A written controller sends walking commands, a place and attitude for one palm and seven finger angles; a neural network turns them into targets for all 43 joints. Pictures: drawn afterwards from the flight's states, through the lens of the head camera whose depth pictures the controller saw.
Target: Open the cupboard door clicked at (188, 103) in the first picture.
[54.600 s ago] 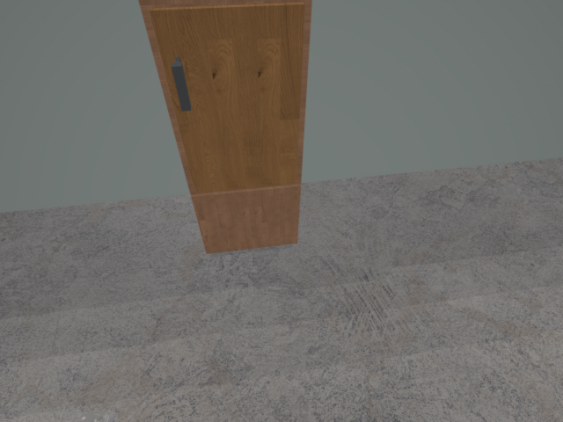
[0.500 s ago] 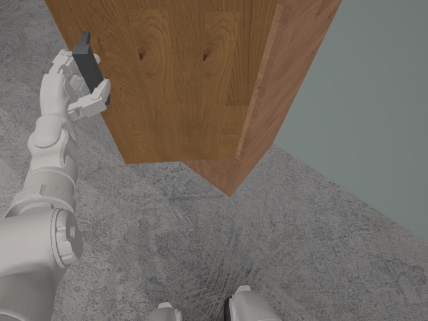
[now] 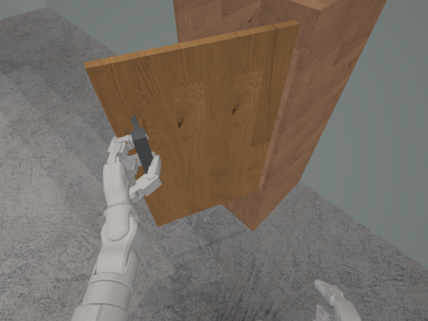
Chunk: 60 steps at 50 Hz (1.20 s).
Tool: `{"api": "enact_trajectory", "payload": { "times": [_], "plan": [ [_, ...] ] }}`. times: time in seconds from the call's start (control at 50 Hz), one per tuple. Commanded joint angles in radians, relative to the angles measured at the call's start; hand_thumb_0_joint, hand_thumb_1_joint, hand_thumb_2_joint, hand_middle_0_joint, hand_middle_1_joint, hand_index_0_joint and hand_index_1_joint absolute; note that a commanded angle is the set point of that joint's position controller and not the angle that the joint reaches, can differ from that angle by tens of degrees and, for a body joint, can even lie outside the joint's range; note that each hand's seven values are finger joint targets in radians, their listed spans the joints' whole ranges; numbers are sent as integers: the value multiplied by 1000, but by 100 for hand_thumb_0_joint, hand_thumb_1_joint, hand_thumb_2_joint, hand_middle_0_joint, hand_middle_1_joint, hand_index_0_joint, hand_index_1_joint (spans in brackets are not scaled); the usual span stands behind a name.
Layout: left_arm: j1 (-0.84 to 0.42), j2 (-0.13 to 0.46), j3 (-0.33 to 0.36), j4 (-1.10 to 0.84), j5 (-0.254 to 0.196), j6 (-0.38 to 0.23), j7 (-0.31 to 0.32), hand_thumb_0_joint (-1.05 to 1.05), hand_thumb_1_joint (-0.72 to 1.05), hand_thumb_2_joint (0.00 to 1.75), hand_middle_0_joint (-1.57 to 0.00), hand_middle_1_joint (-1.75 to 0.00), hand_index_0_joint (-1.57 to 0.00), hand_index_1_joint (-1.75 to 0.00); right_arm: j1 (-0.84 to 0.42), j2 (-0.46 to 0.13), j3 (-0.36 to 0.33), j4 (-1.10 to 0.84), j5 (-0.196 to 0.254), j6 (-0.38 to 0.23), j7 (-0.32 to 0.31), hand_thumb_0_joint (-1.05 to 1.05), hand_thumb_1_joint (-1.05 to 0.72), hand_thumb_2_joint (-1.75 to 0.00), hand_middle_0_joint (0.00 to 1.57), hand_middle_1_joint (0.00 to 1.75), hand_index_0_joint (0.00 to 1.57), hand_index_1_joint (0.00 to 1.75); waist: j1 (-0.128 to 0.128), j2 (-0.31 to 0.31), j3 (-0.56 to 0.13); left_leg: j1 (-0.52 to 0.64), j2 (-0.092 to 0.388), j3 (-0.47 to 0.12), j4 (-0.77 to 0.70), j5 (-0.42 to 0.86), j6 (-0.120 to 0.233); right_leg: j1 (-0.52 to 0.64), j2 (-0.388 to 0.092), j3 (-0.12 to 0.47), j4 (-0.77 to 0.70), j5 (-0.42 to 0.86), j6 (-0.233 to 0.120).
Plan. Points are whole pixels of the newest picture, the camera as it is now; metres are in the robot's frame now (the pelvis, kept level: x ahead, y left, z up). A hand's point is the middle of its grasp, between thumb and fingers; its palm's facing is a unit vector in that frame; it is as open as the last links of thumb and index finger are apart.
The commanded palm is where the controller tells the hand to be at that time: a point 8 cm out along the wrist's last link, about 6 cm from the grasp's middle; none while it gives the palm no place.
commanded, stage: pull the door open along its arc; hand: left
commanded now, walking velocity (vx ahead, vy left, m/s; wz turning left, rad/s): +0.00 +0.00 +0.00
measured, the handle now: (143, 147) +0.42 +0.15 +0.08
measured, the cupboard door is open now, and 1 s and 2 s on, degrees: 66 88 87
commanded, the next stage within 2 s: open thumb and fingers to let go in 0.46 s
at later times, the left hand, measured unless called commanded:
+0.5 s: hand (194, 221) +0.27 +0.04 +0.08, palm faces +0.33 -0.94 -0.03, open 7.1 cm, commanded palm +0.22 +0.08 +0.07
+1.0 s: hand (186, 225) +0.26 +0.06 +0.08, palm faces +0.38 -0.92 -0.01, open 11.2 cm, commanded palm +0.22 +0.09 +0.07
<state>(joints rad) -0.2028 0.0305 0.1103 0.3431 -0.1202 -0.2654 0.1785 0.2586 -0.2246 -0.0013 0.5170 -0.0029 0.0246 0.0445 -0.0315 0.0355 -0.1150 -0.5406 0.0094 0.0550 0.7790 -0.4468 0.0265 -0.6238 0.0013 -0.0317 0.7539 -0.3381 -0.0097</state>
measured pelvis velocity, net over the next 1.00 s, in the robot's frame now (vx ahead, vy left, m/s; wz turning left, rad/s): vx -0.03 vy -0.03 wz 0.07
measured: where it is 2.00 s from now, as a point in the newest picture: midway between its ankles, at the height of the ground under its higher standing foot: outside the picture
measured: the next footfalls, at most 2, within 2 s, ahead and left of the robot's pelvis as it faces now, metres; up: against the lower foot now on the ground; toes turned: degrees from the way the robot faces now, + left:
none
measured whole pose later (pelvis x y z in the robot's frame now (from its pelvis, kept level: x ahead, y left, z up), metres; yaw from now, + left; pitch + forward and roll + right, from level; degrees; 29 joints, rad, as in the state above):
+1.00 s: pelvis -0.03 -0.03 +0.00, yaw +4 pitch +4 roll +0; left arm 0.08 -0.10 -0.22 0.08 0.07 -0.14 0.52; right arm 0.18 -0.19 0.01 0.56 -0.06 0.04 -0.02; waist 0.00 0.04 -0.06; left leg -0.45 0.00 -0.02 0.79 -0.42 -0.01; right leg -0.51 -0.01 -0.11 0.79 -0.35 -0.05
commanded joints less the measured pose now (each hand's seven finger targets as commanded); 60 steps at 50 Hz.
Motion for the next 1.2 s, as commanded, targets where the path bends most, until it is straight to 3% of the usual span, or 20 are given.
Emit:
{"api": "enact_trajectory", "payload": {
  "times": [0.0,0.1,0.16,0.18,0.2,0.28,0.32,0.38,0.44,0.52,0.54,0.6,0.68,0.84,0.9,0.94,1.02,1.1,1.18],
  "plan": [
    [-84,74,19,-300,92,-31,215,0,90,90,-40,-135,-40,-135,-14,-93,-38,-114,-22,-26,-5,0,-90,-90,20,30,20,30,51,-64,-267,54,-4,-27,-99,431,-29,330,-1,-22,-44,403,-19],
    [-19,-37,-117,-418,173,28,331,0,90,90,-40,-135,-40,-135,-67,-72,-34,-131,-42,1,-18,0,-90,-90,20,30,20,30,42,-86,-266,82,-7,-31,-103,390,-23,360,-12,-11,-68,380,-20],
    [44,-101,-206,-477,205,59,346,0,90,90,-40,-135,-40,-135,-86,-60,-32,-137,-47,15,-26,0,-90,-90,20,30,20,30,36,-65,-254,106,-7,-29,-102,402,-23,372,-16,-9,-74,410,-23],
    [76,-121,-236,-473,213,69,348,0,90,90,-40,-135,-40,-135,-86,-60,-31,-135,-48,20,-30,0,-90,-90,20,30,20,30,24,-110,-237,106,-5,-35,-100,391,-22,371,-15,-11,-82,407,-22],
    [92,-129,-252,-500,218,74,350,0,90,90,-40,-135,-40,-135,-99,-56,-30,-140,-49,21,-32,0,-90,-90,20,30,20,30,29,-89,-225,110,-6,-34,-101,386,-21,371,-18,-9,-86,410,-22],
    [222,-191,-341,-562,239,93,359,0,90,90,-40,-135,-40,-135,-127,-43,-27,-153,-49,22,-35,0,-90,-90,20,30,20,30,28,-110,-198,120,-7,-42,-97,385,-21,386,-21,-8,-92,427,-24],
    [249,-202,-368,-604,250,95,363,0,90,90,-40,-135,-40,-135,-137,-37,-23,-156,-50,19,-35,0,-90,-90,20,30,20,30,31,-83,-189,123,-11,-45,-95,375,-21,381,-25,-7,-89,418,-25],
    [326,-231,-407,-623,237,105,359,0,90,90,-40,-135,-40,-135,-162,-32,-18,-162,-45,7,-33,0,-90,-90,20,30,20,30,31,-102,-148,120,-15,-53,-91,337,-20,373,-26,-6,-107,382,-24],
    [417,-267,-443,-682,216,114,349,0,90,90,-40,-135,-40,-135,-177,-25,-13,-171,-42,-6,-25,0,-90,-90,20,30,20,30,43,-93,-163,124,-20,-53,-84,340,-20,393,-31,-7,-103,415,-20],
    [280,-213,-386,-642,217,120,377,0,90,90,-40,-135,-40,-135,-190,-31,-8,-149,-50,-10,-38,0,-90,-90,20,30,20,30,29,-111,-114,100,-32,-62,-68,270,-21,336,-40,19,-130,315,-12],
    [179,-183,-356,-618,218,117,392,0,90,90,-40,-135,-40,-135,-193,-31,-3,-134,-53,-12,-46,0,-90,-90,20,30,20,30,15,-124,-96,89,-36,-64,-58,243,-19,307,-47,34,-143,275,-6],
    [182,-170,-323,-567,210,111,396,0,69,81,-38,-133,-38,-133,-201,-26,-5,-126,-57,-16,-56,0,-90,-90,20,30,20,30,37,-150,-120,81,-44,-62,-55,211,-20,321,-60,66,-173,200,0],
    [162,-146,-295,-537,191,95,376,0,41,69,-36,-130,-36,-130,-194,-26,-5,-113,-55,-20,-68,0,-90,-90,20,30,20,30,41,-183,-154,69,-46,-63,-58,206,-21,364,-74,100,-188,229,12],
    [104,-187,-360,-526,222,58,347,0,-15,45,-32,-124,-32,-124,-179,-33,-12,-114,-57,-33,-61,0,-90,-90,20,30,20,30,23,-110,-147,83,-34,-62,-68,203,-13,301,-55,48,-144,161,-8],
    [58,-176,-348,-493,213,54,342,0,-36,36,-31,-122,-31,-122,-188,-37,-10,-113,-54,-38,-65,0,-90,-90,20,30,20,30,17,-150,-111,63,-35,-67,-69,154,-12,269,-55,51,-165,58,-7],
    [7,-173,-346,-483,207,55,344,0,-50,30,-30,-120,-30,-120,-201,-39,-6,-115,-52,-41,-69,0,-90,-90,20,30,20,30,19,-139,-102,58,-37,-67,-71,121,-11,251,-55,60,-182,-24,-11],
    [-9,-188,-340,-456,217,65,371,0,-50,30,-28,-110,-28,-110,-197,-39,-10,-114,-50,-39,-67,0,-90,-90,20,30,20,30,34,-107,-132,72,-35,-69,-87,141,-13,251,-41,24,-148,-6,-23],
    [-32,-229,-367,-419,230,80,396,0,-50,30,-25,-90,-25,-90,-190,-43,-12,-111,-50,-38,-56,0,-90,-90,20,30,20,30,32,-116,-143,73,-26,-75,-94,166,-15,240,-26,-8,-116,32,-27],
    [-75,-226,-368,-406,226,90,407,0,-50,30,-22,-70,-22,-70,-195,-47,-10,-106,-48,-32,-55,0,-90,-90,20,30,20,30,28,-120,-133,67,-25,-79,-97,153,-16,232,-21,-12,-116,17,-30]
  ]
}}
